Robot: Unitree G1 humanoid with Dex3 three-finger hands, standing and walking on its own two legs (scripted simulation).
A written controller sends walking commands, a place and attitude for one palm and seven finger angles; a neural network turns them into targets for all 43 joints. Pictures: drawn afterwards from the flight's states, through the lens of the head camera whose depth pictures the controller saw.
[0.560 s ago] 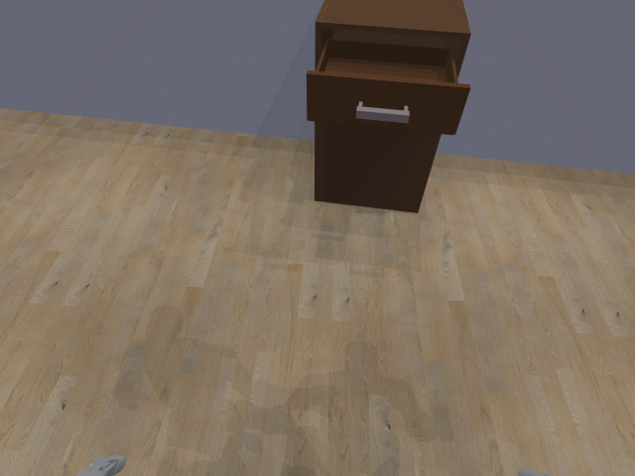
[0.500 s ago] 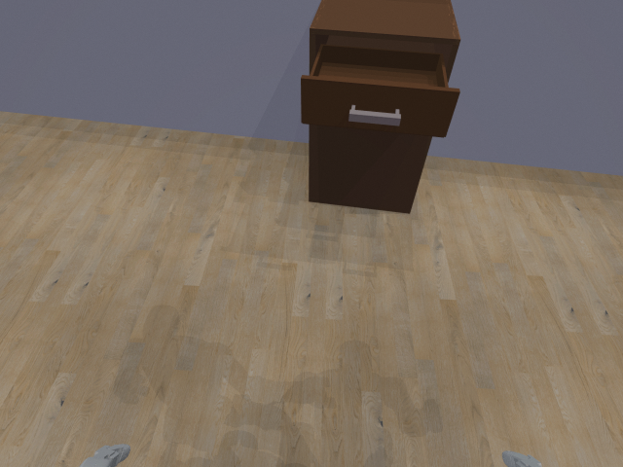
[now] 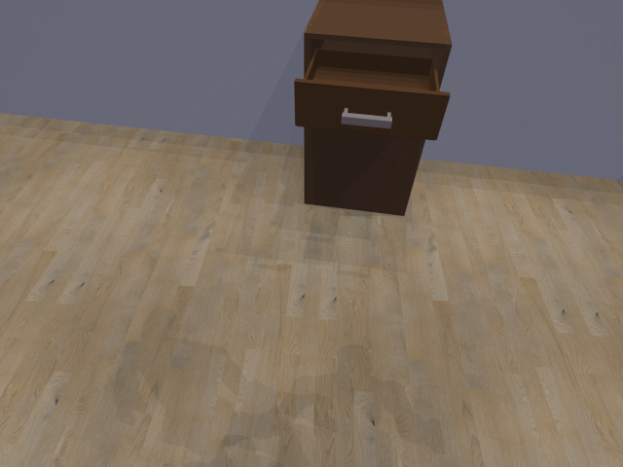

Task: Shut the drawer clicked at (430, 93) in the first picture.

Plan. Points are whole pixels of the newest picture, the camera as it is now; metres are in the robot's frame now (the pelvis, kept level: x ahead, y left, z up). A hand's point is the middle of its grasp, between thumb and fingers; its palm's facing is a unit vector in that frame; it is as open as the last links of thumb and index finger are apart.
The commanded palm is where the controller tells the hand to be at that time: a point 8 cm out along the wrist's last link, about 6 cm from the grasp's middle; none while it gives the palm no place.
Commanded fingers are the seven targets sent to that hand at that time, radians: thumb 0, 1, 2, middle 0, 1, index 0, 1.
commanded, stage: stand and wait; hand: left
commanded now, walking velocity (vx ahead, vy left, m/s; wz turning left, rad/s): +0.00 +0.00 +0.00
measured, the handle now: (366, 116) +1.02 -0.09 -0.09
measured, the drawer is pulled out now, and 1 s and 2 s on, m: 0.30 0.30 0.30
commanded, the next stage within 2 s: look at it before walking up in 0.26 s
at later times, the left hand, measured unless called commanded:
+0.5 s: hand out of the picture +0.06 +0.24 -0.15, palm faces -0.01 -0.94 -0.33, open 7.4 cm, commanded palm none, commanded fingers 0.00 0.90 0.90 -0.20 -0.30 -0.20 -0.30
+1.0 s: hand out of the picture +0.04 +0.25 -0.16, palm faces -0.02 -0.94 -0.33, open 7.4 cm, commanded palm none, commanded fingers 0.00 0.90 0.90 -0.20 -0.30 -0.20 -0.30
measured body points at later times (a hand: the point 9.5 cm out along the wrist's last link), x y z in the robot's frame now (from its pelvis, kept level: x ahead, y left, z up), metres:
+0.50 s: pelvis -0.02 +0.00 +0.00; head -0.02 +0.00 +0.45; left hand +0.06 +0.29 -0.13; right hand +0.06 -0.30 -0.13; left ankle -0.02 +0.13 -0.74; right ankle -0.02 -0.11 -0.74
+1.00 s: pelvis -0.02 +0.00 +0.00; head -0.01 +0.01 +0.45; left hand +0.04 +0.30 -0.13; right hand +0.06 -0.29 -0.13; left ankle -0.02 +0.13 -0.74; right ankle -0.02 -0.11 -0.74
